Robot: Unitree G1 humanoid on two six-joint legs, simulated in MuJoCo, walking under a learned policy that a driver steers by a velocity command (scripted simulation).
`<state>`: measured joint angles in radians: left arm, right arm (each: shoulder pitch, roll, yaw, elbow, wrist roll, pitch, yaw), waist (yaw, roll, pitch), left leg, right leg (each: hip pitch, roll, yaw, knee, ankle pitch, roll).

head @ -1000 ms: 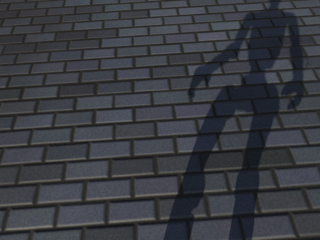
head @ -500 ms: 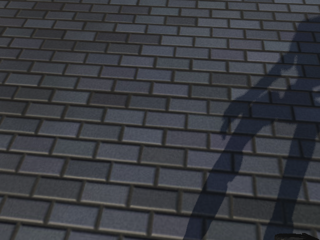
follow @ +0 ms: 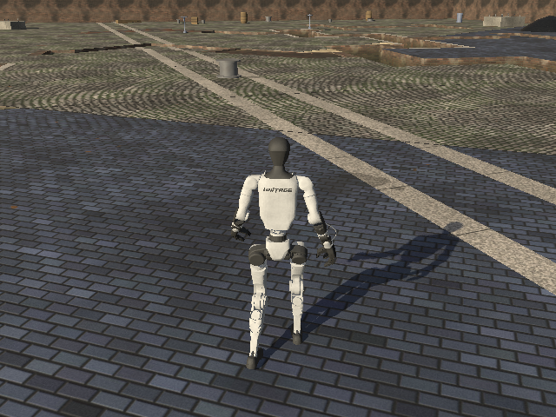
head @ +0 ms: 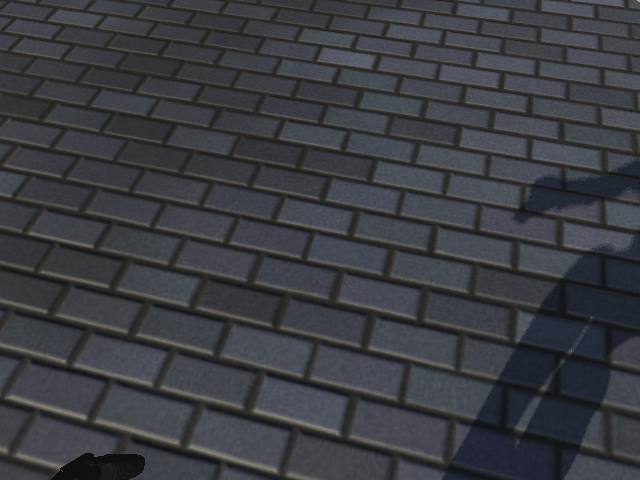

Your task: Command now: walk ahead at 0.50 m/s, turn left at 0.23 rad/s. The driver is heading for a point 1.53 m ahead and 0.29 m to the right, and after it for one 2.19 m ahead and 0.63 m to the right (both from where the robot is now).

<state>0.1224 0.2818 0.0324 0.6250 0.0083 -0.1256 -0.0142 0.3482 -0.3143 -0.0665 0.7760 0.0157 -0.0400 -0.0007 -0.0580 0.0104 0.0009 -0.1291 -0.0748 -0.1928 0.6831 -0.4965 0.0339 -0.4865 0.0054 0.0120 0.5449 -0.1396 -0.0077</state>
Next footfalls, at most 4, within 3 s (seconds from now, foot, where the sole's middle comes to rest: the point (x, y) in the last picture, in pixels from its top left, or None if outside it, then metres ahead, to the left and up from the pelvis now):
0.48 left None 0.43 0.13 -0.76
1.02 right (358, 361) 0.74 -0.09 -0.76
1.56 left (247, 270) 1.01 0.17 -0.76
2.04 right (340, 238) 1.10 -0.08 -0.76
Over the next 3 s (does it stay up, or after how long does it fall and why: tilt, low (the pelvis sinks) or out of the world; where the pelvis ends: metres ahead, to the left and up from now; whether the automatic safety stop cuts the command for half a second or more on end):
stays up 1.05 0.03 0.02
